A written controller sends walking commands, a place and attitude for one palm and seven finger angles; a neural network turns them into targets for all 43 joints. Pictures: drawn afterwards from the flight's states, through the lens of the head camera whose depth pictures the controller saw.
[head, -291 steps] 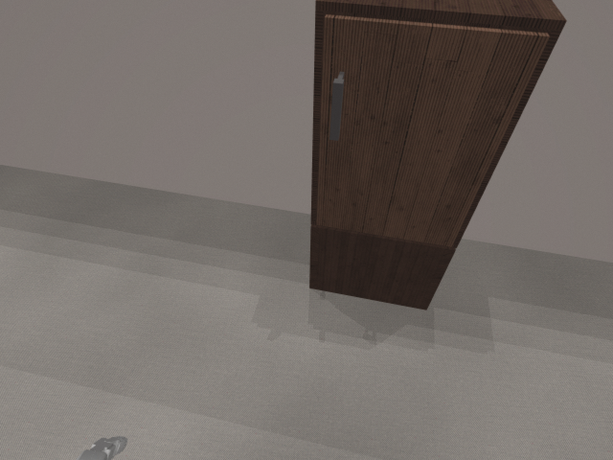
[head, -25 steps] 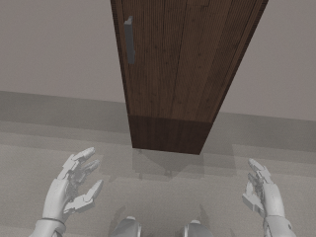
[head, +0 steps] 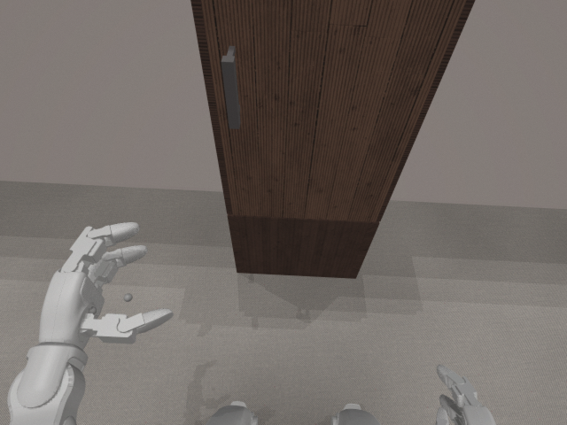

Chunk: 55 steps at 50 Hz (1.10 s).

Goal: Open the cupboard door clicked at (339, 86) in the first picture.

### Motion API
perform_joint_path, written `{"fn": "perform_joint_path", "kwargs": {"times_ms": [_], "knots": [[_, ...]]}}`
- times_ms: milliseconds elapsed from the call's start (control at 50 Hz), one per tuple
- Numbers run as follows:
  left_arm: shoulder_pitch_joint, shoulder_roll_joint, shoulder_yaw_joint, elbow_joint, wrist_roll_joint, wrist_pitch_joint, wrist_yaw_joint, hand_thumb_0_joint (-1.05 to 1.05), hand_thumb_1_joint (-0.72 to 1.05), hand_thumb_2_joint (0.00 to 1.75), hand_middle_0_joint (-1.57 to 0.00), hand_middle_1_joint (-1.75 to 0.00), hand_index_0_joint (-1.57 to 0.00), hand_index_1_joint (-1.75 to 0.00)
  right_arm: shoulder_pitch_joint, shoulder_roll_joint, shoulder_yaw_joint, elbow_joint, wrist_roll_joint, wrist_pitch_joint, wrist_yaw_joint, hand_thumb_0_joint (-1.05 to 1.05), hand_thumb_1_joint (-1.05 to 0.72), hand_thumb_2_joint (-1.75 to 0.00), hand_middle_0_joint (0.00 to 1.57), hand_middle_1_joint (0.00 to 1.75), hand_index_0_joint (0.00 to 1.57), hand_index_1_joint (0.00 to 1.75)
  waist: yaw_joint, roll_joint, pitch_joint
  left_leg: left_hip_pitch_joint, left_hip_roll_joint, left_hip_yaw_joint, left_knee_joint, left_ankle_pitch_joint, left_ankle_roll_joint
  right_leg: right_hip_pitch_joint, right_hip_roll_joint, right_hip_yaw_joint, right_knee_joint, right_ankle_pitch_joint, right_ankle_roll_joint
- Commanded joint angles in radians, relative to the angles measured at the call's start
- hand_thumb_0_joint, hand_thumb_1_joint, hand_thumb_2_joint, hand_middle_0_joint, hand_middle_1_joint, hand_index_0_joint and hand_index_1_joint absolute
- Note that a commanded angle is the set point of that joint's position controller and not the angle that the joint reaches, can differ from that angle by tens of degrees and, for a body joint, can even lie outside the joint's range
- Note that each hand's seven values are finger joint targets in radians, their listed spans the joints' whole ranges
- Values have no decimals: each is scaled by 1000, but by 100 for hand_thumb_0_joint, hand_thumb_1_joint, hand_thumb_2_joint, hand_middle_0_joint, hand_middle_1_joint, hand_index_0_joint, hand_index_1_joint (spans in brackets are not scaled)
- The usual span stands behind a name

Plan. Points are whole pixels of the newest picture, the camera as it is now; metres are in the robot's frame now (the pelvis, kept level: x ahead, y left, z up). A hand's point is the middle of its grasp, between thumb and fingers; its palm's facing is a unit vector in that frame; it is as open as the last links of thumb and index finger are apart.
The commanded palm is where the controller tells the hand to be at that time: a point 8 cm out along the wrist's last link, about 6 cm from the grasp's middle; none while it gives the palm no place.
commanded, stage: raise the hand with hooked fingers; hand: left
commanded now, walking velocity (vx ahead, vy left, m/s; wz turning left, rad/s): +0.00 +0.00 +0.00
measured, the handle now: (233, 88) +0.65 +0.13 +0.11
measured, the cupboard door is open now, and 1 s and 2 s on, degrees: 0 0 0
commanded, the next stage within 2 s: move the hooked fingers beside the handle in 1.12 s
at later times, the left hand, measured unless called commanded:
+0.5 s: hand (116, 237) +0.32 +0.23 +0.11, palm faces +0.04 -1.00 -0.07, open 13.9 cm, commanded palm +0.29 +0.28 +0.12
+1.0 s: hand (112, 224) +0.32 +0.24 +0.12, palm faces +0.06 -1.00 -0.04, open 14.0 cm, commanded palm +0.29 +0.28 +0.12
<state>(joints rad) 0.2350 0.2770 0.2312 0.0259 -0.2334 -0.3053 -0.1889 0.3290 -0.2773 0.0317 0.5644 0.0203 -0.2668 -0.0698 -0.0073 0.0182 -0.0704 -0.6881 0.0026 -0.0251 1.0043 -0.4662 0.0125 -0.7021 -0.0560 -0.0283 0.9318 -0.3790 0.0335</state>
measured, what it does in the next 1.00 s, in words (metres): stands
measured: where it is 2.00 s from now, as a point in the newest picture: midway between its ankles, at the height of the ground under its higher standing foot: outside the picture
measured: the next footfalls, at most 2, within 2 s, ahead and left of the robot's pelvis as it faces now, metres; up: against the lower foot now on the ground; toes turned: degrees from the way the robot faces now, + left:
none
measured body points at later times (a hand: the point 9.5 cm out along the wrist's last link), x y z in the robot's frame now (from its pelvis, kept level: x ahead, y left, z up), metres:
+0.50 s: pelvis +0.04 -0.03 +0.02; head +0.08 -0.04 +0.47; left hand +0.31 +0.28 +0.12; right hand +0.21 -0.27 -0.06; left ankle +0.02 +0.11 -0.68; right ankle +0.05 -0.16 -0.68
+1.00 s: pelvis +0.03 -0.03 +0.03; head +0.06 -0.04 +0.48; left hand +0.32 +0.29 +0.13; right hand +0.18 -0.29 -0.05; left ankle +0.02 +0.11 -0.68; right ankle +0.05 -0.16 -0.68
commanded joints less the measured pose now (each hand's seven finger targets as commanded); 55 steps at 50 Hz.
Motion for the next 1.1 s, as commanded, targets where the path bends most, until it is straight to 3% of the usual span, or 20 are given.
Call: {"fn": "perform_joint_path", "kwargs": {"times_ms": [0, 100, 160, 180, 220, 280, 300, 340, 400, 420, 460, 520, 600, 640, 700, 760, 800, 840, 920, 1080], "knots": [[-188, 155, 46, -140, -26, -31, -82, 0, -27, 40, -28, -105, -28, -105, -91, -134, -53, -158, 15, -70, -19, 0, -90, -90, 20, 30, 20, 30, -12, 51, -160, 91, -3, -31, -262, 39, -9, 124, 61, -47, -142, -50, -55], [-227, 255, 173, -156, -71, 28, -121, 0, -38, 35, -29, -112, -29, -112, -92, -126, -49, -160, 18, -58, -37, 0, -90, -90, 20, 30, 20, 30, 24, 67, -231, 170, -4, -24, -272, 228, -15, 233, 66, -52, -148, 111, -59], [-257, 271, 214, -156, -96, 23, -115, 0, -45, 32, -30, -117, -30, -117, -90, -119, -42, -155, 10, -51, -33, 0, -90, -90, 20, 30, 20, 30, 30, 71, -221, 199, -6, -19, -265, 335, -19, 262, 75, -54, -148, 216, -61], [-267, 253, 205, -148, -97, 22, -119, 0, -48, 31, -30, -118, -30, -118, -93, -114, -41, -150, 12, -50, -31, 0, -90, -90, 20, 30, 20, 30, 26, 102, -221, 214, -5, -13, -264, 370, -23, 265, 72, -52, -148, 250, -61], [-275, 234, 187, -99, -91, 28, -132, 0, -50, 30, -30, -120, -30, -120, -86, -115, -41, -141, 13, -44, -25, 0, -90, -90, 20, 30, 20, 30, 14, 99, -191, 219, -3, -6, -266, 381, -24, 257, 72, -55, -158, 269, -57], [-307, 249, 183, -25, -89, 59, -178, 0, -50, 30, -30, -120, -30, -120, -79, -127, -43, -137, 16, -32, -28, 0, -90, -90, 20, 30, 20, 30, -1, 56, -188, 222, -4, 2, -265, 381, -14, 278, 72, -46, -178, 303, -53], [-322, 260, 186, -11, -90, 71, -197, 0, -50, 30, -30, -120, -30, -120, -82, -130, -41, -137, 17, -29, -30, 0, -90, -90, 20, 30, 20, 30, 3, 71, -195, 222, -8, 7, -267, 381, -12, 295, 69, -39, -186, 315, -54], [-340, 290, 217, 26, -103, 91, -228, 0, -50, 30, -30, -120, -30, -120, -83, -134, -42, -137, 18, -23, -36, 0, -90, -90, 20, 30, 20, 30, 2, 16, -213, 219, -11, 12, -269, 372, -6, 325, 66, -33, -204, 331, -49], [-410, 353, 280, 24, -128, 88, -260, 0, -50, 30, -30, -120, -30, -120, -94, -132, -39, -137, 17, -14, -43, 0, -90, -90, 20, 30, 20, 30, 13, 35, -248, 236, -16, 19, -269, 391, -3, 373, 64, -15, -215, 368, -51], [-429, 366, 296, 24, -130, 80, -261, 0, -50, 30, -30, -120, -30, -120, -93, -131, -38, -137, 16, -13, -44, 0, -90, -90, 20, 30, 20, 30, 15, 16, -260, 241, -14, 15, -275, 406, -3, 386, 64, -18, -215, 380, -50], [-467, 400, 326, 35, -140, 66, -263, 0, -50, 30, -30, -120, -30, -120, -96, -130, -35, -133, 11, -11, -45, 0, -90, -90, 20, 30, 20, 30, 21, 32, -249, 240, -15, 19, -269, 416, -3, 398, 67, -5, -217, 399, -53], [-500, 384, 315, 110, -139, 58, -272, 0, -50, 30, -30, -120, -30, -120, -90, -129, -36, -121, 16, -4, -47, 0, -90, -90, 20, 30, 20, 30, 8, 11, -221, 235, -14, 24, -288, 375, -2, 384, 61, -1, -239, 359, -47], [-548, 414, 315, 176, -132, 82, -306, 0, -50, 30, -30, -120, -30, -120, -88, -137, -38, -121, 22, 5, -49, 0, -90, -90, 20, 30, 20, 30, 12, 41, -224, 245, -15, 32, -304, 363, 1, 403, 53, 16, -258, 356, -47], [-503, 378, 288, 215, -131, 99, -321, 0, -50, 30, -30, -120, -30, -120, -84, -138, -42, -130, 24, 7, -48, 0, -90, -90, 20, 30, 20, 30, 14, 7, -209, 237, -17, 35, -312, 351, 3, 397, 50, 17, -269, 345, -43], [-476, 389, 306, 218, -143, 101, -332, 0, -50, 30, -30, -120, -30, -120, -86, -142, -44, -143, 23, 10, -39, 0, -90, -90, 20, 30, 20, 30, 28, -27, -222, 224, -18, 38, -312, 355, 4, 420, 46, 28, -269, 358, -41], [-506, 431, 350, 160, -146, 71, -309, 0, -50, 30, -30, -120, -30, -120, -89, -139, -43, -153, 14, 9, -32, 0, -90, -90, 20, 30, 20, 30, 41, -1, -233, 233, -17, 35, -317, 364, 3, 432, 51, 26, -258, 353, -49], [-508, 434, 366, 167, -144, 56, -288, 0, -50, 30, -30, -120, -30, -120, -84, -135, -44, -155, 14, 12, -30, 0, -90, -90, 20, 30, 20, 30, 36, -6, -234, 223, -18, 40, -321, 342, 3, 430, 49, 33, -265, 328, -44], [-523, 412, 346, 168, -134, 41, -272, 0, -50, 30, -30, -120, -30, -120, -87, -131, -43, -151, 16, 13, -31, 0, -90, -90, 20, 30, 20, 30, 28, 29, -198, 228, -18, 43, -330, 308, 2, 393, 52, 28, -276, 277, -46], [-557, 410, 323, 150, -117, 29, -273, 0, -50, 30, -30, -120, -30, -120, -88, -131, -42, -151, 16, 11, -37, 0, -90, -90, 20, 30, 20, 30, 23, 73, -211, 253, -16, 40, -343, 288, 3, 388, 55, 24, -279, 244, -51], [-581, 401, 309, 204, -136, 53, -308, 0, -50, 30, -30, -120, -30, -120, -99, -137, -33, -147, 19, 7, -51, 0, -90, -90, 20, 30, 20, 30, 15, 28, -153, 245, -11, 20, -361, 227, 0, 344, 63, 6, -294, 160, -55]]}}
